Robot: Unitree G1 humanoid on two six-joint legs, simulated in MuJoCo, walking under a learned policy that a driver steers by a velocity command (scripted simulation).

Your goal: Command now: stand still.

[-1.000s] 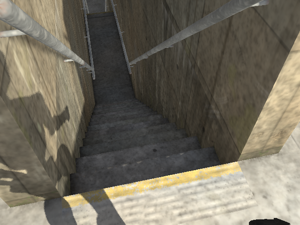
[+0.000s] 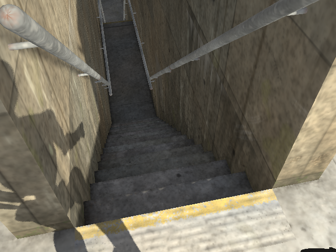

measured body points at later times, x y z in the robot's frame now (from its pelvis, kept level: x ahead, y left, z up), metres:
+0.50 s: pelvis +0.00 +0.00 +0.00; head +0.02 +0.00 +0.45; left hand +0.12 +0.28 -0.10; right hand +0.19 -0.27 -0.09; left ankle +0.04 +0.12 -0.73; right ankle -0.06 -0.13 -0.73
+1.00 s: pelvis +0.04 +0.02 +0.00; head +0.05 +0.02 +0.45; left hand +0.10 +0.31 -0.11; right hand +0.19 -0.27 -0.09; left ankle +0.04 +0.12 -0.73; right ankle -0.06 -0.12 -0.73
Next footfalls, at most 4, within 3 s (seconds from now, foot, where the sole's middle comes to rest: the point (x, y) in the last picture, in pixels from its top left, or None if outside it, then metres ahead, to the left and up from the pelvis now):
1.40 right None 0.35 -0.12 -0.77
1.82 left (157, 236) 0.55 0.08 -0.77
2.36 right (219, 208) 0.67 -0.18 -0.77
2.72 left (139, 205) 0.71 0.17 -0.82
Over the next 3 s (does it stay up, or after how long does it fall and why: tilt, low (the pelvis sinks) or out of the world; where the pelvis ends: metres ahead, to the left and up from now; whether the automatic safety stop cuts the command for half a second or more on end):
stays up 0.71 0.08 -0.24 its command is cut before an obstacle after 2.1 s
